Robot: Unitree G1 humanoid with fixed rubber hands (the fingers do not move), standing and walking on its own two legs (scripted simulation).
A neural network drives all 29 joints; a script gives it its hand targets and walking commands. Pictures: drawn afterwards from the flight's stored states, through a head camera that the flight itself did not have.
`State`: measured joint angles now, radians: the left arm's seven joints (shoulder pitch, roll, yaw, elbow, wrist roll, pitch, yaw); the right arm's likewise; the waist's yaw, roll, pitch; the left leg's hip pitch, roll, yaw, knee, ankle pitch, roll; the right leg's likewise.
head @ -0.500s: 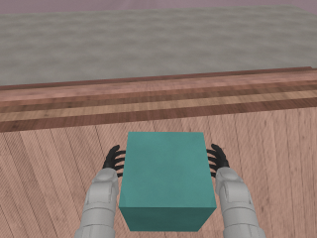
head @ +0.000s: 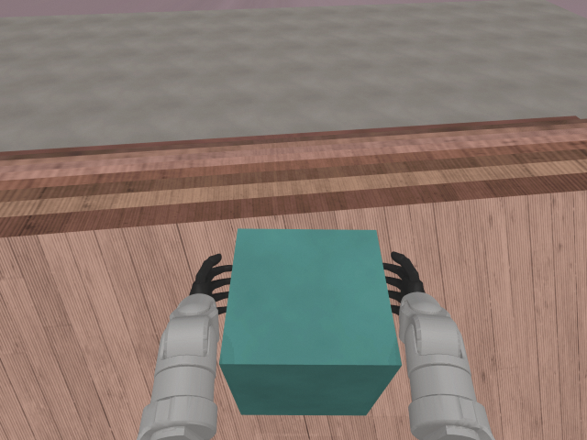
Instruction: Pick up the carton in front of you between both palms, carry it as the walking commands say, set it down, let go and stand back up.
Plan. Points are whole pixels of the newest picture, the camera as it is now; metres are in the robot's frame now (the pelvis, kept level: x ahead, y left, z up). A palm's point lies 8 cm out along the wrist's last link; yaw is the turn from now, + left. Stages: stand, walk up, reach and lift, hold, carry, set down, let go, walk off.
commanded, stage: reach and lift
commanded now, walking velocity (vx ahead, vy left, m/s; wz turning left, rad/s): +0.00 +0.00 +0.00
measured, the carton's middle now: (305, 327) +0.30 +0.00 -0.05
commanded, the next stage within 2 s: hold in 0.48 s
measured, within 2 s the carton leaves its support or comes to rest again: neither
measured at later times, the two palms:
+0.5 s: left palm (201, 299) +0.30 +0.15 +0.04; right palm (412, 297) +0.30 -0.15 +0.04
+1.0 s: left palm (198, 297) +0.29 +0.15 +0.05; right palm (416, 295) +0.29 -0.15 +0.06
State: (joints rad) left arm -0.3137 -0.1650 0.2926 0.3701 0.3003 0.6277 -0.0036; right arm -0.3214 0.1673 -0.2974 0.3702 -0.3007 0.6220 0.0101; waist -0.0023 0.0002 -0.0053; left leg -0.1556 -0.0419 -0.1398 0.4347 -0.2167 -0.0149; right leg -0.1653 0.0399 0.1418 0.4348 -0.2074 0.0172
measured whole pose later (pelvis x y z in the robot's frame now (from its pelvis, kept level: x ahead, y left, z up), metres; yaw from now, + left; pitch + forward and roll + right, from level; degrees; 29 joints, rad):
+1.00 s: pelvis +0.00 +0.00 +0.00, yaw +0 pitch -7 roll +0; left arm -0.30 -0.16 0.26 0.27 0.29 0.75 -0.01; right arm -0.31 0.16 -0.26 0.27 -0.29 0.75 0.01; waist 0.00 0.00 0.01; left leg -0.05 -0.03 -0.13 0.37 -0.19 -0.01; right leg -0.06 0.04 0.14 0.37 -0.18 0.01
